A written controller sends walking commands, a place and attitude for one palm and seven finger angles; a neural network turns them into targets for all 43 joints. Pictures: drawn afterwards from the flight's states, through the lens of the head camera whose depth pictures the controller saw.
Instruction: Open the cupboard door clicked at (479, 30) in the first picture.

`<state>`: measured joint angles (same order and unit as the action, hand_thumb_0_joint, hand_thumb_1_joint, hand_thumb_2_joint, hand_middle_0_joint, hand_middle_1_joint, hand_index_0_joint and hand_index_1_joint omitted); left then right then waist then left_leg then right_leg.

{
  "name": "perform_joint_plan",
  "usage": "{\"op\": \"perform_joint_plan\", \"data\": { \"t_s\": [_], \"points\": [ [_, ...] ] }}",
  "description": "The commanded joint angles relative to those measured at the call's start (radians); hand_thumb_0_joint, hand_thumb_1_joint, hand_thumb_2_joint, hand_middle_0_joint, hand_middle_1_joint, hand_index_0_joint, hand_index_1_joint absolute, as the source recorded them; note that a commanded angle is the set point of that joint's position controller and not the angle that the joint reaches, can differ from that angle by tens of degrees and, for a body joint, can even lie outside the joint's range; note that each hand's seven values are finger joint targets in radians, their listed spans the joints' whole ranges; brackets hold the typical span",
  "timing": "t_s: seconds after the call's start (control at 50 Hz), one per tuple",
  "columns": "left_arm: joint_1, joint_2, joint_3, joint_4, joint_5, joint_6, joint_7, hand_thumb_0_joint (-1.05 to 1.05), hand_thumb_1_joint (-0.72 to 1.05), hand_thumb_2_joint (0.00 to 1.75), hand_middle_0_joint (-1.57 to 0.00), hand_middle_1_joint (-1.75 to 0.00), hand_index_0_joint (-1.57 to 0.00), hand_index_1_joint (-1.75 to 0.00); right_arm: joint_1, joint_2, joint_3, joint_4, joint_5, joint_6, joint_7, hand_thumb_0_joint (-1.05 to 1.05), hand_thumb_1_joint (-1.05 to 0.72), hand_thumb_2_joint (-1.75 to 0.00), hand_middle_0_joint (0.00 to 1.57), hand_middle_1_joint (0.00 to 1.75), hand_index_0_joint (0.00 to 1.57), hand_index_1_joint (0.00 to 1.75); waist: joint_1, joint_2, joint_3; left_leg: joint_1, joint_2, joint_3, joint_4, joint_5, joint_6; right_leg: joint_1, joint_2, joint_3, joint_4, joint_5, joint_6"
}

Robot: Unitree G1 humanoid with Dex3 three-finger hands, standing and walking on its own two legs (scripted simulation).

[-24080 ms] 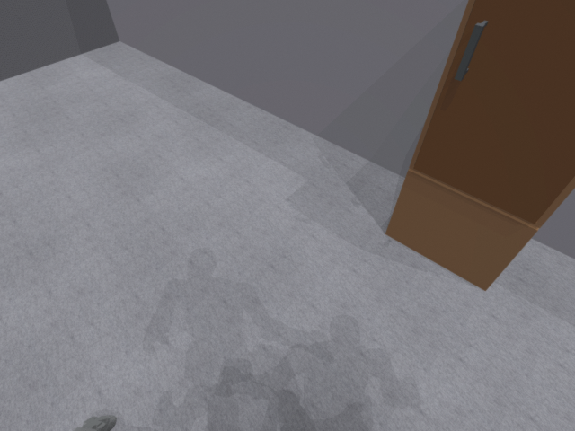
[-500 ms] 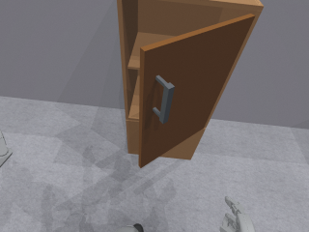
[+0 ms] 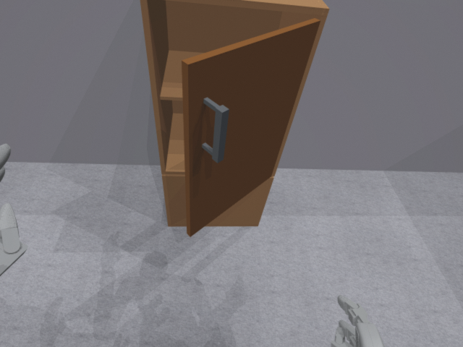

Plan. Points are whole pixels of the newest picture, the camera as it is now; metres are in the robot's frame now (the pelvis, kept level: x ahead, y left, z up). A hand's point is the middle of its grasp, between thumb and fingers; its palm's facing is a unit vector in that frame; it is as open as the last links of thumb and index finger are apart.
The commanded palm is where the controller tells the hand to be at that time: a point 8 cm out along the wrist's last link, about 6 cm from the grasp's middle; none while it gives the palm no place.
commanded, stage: stop stepping back and stand still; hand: left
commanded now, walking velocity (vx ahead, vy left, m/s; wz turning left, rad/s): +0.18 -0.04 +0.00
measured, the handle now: (213, 131) +0.52 +0.05 +0.09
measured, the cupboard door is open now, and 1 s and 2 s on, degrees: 41 41 41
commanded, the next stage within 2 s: let the arm hang, fingers relaxed in 0.40 s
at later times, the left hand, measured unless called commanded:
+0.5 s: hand out of the picture +0.16 +0.27 +0.16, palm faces +0.46 -0.78 -0.43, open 7.4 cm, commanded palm none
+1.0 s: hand out of the picture -0.14 +0.21 -0.18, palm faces +0.13 -0.97 -0.22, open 7.2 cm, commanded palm none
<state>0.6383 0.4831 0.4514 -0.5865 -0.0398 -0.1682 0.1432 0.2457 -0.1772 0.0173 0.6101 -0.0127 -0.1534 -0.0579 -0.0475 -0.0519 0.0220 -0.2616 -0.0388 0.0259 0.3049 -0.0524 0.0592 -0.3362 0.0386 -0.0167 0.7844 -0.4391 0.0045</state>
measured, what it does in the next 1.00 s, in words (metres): steps on the spot: right foot, then left foot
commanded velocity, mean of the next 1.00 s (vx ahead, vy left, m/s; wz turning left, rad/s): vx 0.05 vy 0.02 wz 0.00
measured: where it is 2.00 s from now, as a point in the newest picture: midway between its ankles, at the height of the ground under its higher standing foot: outside the picture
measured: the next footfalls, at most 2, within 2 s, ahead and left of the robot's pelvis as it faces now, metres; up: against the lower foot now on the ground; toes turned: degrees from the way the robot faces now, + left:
right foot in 0.14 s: -0.02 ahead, -0.08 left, +0.00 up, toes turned -1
left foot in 0.40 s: +0.00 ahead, +0.13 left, +0.00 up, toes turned +5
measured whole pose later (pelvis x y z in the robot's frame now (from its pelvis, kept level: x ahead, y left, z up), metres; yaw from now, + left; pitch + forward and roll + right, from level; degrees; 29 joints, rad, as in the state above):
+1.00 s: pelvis -0.07 +0.03 -0.01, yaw +6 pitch -1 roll -1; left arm 0.35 0.19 0.02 1.11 0.01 0.04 0.01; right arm 0.27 -0.19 0.00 1.08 -0.02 0.03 -0.02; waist 0.01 0.01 0.08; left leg -0.26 -0.03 0.00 0.45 -0.17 0.03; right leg -0.18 -0.02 -0.11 0.45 -0.24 -0.01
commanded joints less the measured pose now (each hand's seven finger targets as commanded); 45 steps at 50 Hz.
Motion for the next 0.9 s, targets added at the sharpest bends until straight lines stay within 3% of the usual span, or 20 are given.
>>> {"op": "perform_joint_plan", "data": {
  "t_s": [0.0,0.06,0.08,0.1,0.12,0.14,0.18,0.26,0.34,0.38,0.42,0.46,0.48,0.52,0.56,0.6,0.66,0.7,0.76,0.88],
  "points": [
    [-0.008,0.123,0.099,-0.178,0.015,-0.063,0.034,0.0,0.9,0.9,-0.2,-0.3,-0.2,-0.3,-0.123,-0.147,-0.057,-0.138,-0.007,-0.044,-0.019,0.0,-0.9,-0.9,0.2,0.3,0.2,0.3,0.063,0.32,-0.067,-0.224,0.188,-0.153,-0.32,-0.618,-0.068,0.311,0.055,-0.098,-0.114,-0.075,-0.016],
    [-0.074,0.126,0.069,-0.113,0.018,-0.047,0.029,0.0,0.9,0.9,-0.2,-0.3,-0.2,-0.3,-0.106,-0.152,-0.065,-0.109,-0.009,-0.037,-0.03,0.0,-0.9,-0.9,0.2,0.3,0.2,0.3,0.061,0.118,-0.077,-0.097,0.124,-0.078,-0.113,-0.459,-0.081,0.303,0.015,-0.068,-0.462,-0.047,-0.041],
    [-0.102,0.143,0.069,-0.112,0.018,-0.047,0.022,0.0,0.9,0.9,-0.2,-0.3,-0.2,-0.3,-0.095,-0.147,-0.069,-0.096,-0.005,-0.03,-0.03,0.0,-0.9,-0.9,0.2,0.3,0.2,0.3,0.049,-0.011,-0.1,0.011,0.073,-0.024,0.12,-0.363,-0.064,0.174,-0.096,0.046,-0.562,-0.007,-0.079],
    [-0.125,0.157,0.083,-0.105,0.009,-0.043,0.018,0.0,0.9,0.9,-0.2,-0.3,-0.2,-0.3,-0.101,-0.142,-0.061,-0.095,-0.006,-0.019,-0.029,0.0,-0.9,-0.9,0.2,0.3,0.2,0.3,0.047,-0.081,-0.1,0.047,0.035,-0.054,0.366,-0.258,-0.059,0.014,-0.257,0.272,-0.655,-0.034,-0.14],
    [-0.192,0.161,0.069,-0.128,0.0,-0.044,0.011,0.0,0.9,0.9,-0.2,-0.3,-0.2,-0.3,-0.128,-0.147,-0.055,-0.09,-0.007,-0.013,-0.03,0.0,-0.9,-0.9,0.2,0.3,0.2,0.3,0.053,-0.098,-0.051,-0.051,0.04,-0.071,0.535,-0.229,-0.06,-0.038,-0.361,0.375,-0.694,-0.008,-0.191],
    [-0.262,0.208,0.111,-0.142,-0.001,-0.057,0.013,0.0,0.9,0.9,-0.2,-0.3,-0.2,-0.3,-0.132,-0.16,-0.054,-0.084,-0.012,-0.017,-0.023,0.0,-0.9,-0.9,0.2,0.3,0.2,0.3,0.043,-0.057,-0.053,-0.115,0.066,-0.073,0.635,-0.221,-0.073,-0.037,-0.4,0.381,-0.679,0.006,-0.223],
    [-0.248,0.087,0.031,0.003,0.002,-0.051,-0.002,0.0,0.9,0.9,-0.2,-0.3,-0.2,-0.3,-0.078,-0.165,-0.073,-0.067,0.01,-0.029,-0.024,0.0,-0.9,-0.9,0.2,0.3,0.2,0.3,0.023,-0.095,-0.047,-0.159,0.057,-0.062,0.634,-0.221,-0.076,0.007,-0.293,0.274,-0.632,-0.096,-0.146],
    [-0.289,0.091,0.008,0.004,0.024,-0.065,0.012,0.0,0.9,0.9,-0.2,-0.3,-0.2,-0.3,-0.137,-0.148,-0.051,-0.079,0.009,-0.04,-0.046,0.0,-0.9,-0.9,0.2,0.3,0.2,0.3,0.056,-0.006,0.056,-0.116,0.071,0.009,0.378,-0.28,-0.034,0.022,-0.283,0.249,-0.573,0.012,-0.14],
    [-0.292,0.106,0.03,-0.054,0.023,-0.083,0.028,0.0,0.9,0.9,-0.2,-0.3,-0.2,-0.3,-0.116,-0.144,-0.039,-0.09,-0.001,-0.059,-0.052,0.0,-0.9,-0.9,0.2,0.3,0.2,0.3,0.056,0.063,0.005,0.058,0.065,0.01,0.114,-0.223,-0.004,0.066,-0.199,0.183,-0.432,0.138,-0.08],
    [-0.256,0.128,0.068,-0.101,0.017,-0.097,0.029,0.0,0.9,0.9,-0.2,-0.3,-0.2,-0.3,-0.111,-0.163,-0.048,-0.112,0.001,-0.055,-0.045,0.0,-0.9,-0.9,0.2,0.3,0.2,0.3,0.062,0.16,-0.071,0.141,0.153,-0.095,0.112,0.037,0.024,0.088,-0.109,0.103,-0.302,0.356,-0.016],
    [-0.171,0.136,0.09,-0.07,0.014,-0.096,0.023,0.0,0.9,0.9,-0.2,-0.3,-0.2,-0.3,-0.094,-0.144,-0.04,-0.113,0.008,-0.043,-0.037,0.0,-0.9,-0.9,0.2,0.3,0.2,0.3,0.054,0.19,-0.118,0.137,0.171,-0.103,0.142,0.245,0.02,0.13,-0.081,0.051,-0.256,0.488,-0.001],
    [-0.169,0.127,0.09,-0.07,0.012,-0.096,0.014,0.0,0.9,0.9,-0.2,-0.3,-0.2,-0.3,-0.099,-0.148,-0.044,-0.124,0.013,-0.036,-0.026,0.0,-0.9,-0.9,0.2,0.3,0.2,0.3,0.05,0.137,-0.112,0.062,0.152,-0.073,0.159,0.228,-0.002,0.201,-0.078,0.051,-0.282,0.52,-0.008],
    [-0.211,-0.07,-0.324,0.71,0.098,0.076,-0.119,0.0,0.9,0.9,-0.2,-0.3,-0.2,-0.3,-0.129,-0.319,-0.108,0.102,0.013,-0.03,0.053,0.0,-0.9,-0.9,0.2,0.3,0.2,0.3,0.021,0.095,-0.044,-0.035,0.137,-0.048,0.294,0.33,-0.008,0.098,-0.16,-0.001,-0.16,0.68,-0.031],
    [-0.173,-0.131,-0.331,0.744,0.083,0.17,-0.143,0.0,0.9,0.9,-0.2,-0.3,-0.2,-0.3,-0.039,-0.235,-0.101,0.08,0.013,0.052,0.052,0.0,-0.9,-0.9,0.2,0.3,0.2,0.3,0.039,0.056,-0.117,0.011,0.152,-0.065,0.272,0.265,-0.021,0.078,-0.145,0.022,-0.173,0.541,-0.033],
    [-0.259,-0.132,-0.346,0.837,0.08,0.172,-0.15,0.0,0.9,0.9,-0.2,-0.3,-0.2,-0.3,-0.073,-0.229,-0.077,0.092,-0.002,0.08,0.055,0.0,-0.9,-0.9,0.2,0.3,0.2,0.3,0.052,0.051,-0.085,-0.132,0.201,-0.187,0.183,0.01,0.035,0.068,-0.105,-0.008,-0.15,0.192,-0.019],
    [-0.303,-0.099,-0.352,0.938,0.08,0.165,-0.151,0.0,0.9,0.9,-0.2,-0.3,-0.2,-0.3,-0.104,-0.233,-0.066,0.095,-0.016,0.092,0.056,0.0,-0.9,-0.9,0.2,0.3,0.2,0.3,0.067,-0.048,-0.08,-0.165,0.184,-0.211,0.16,-0.002,0.036,0.138,-0.112,0.02,-0.204,0.215,-0.026],
    [-0.376,-0.05,-0.361,1.11,0.075,0.155,-0.143,0.0,0.9,0.9,-0.2,-0.3,-0.2,-0.3,-0.104,-0.224,-0.063,0.151,-0.012,0.111,0.052,0.0,-0.9,-0.9,0.2,0.3,0.2,0.3,0.049,-0.185,-0.128,-0.061,0.077,-0.083,0.271,-0.002,-0.021,0.152,-0.228,0.109,-0.333,0.372,-0.087],
    [-0.433,-0.056,-0.382,1.209,0.066,0.158,-0.134,0.0,0.9,0.9,-0.2,-0.3,-0.2,-0.3,-0.088,-0.209,-0.057,0.194,-0.016,0.13,0.051,0.0,-0.9,-0.9,0.2,0.3,0.2,0.3,0.026,-0.089,-0.097,0.028,0.072,-0.065,0.253,-0.011,-0.032,0.094,-0.234,0.096,-0.358,0.367,-0.104],
    [-0.404,-0.118,-0.412,1.359,0.053,0.168,-0.127,0.0,0.9,0.9,-0.2,-0.3,-0.2,-0.3,-0.079,-0.17,-0.033,0.269,-0.017,0.142,0.048,0.0,-0.9,-0.9,0.2,0.3,0.2,0.3,0.039,0.188,-0.056,0.021,0.122,-0.137,0.113,0.009,-0.015,0.124,-0.151,0.044,-0.341,0.239,-0.047],
    [-0.31,-0.165,-0.415,1.585,0.048,0.167,-0.126,0.0,0.9,0.9,-0.2,-0.3,-0.2,-0.3,-0.022,-0.137,-0.033,0.372,-0.009,0.157,0.032,0.0,-0.9,-0.9,0.2,0.3,0.2,0.3,0.048,0.24,-0.03,-0.003,0.123,-0.159,0.022,-0.206,-0.016,0.182,-0.135,0.016,-0.414,0.161,-0.055]
  ]
}}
